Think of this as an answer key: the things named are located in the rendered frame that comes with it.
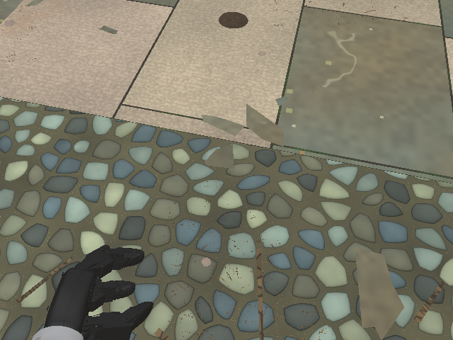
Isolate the left robot forearm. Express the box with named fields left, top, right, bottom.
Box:
left=32, top=326, right=84, bottom=340

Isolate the left robot hand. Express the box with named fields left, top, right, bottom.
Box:
left=44, top=244, right=154, bottom=340

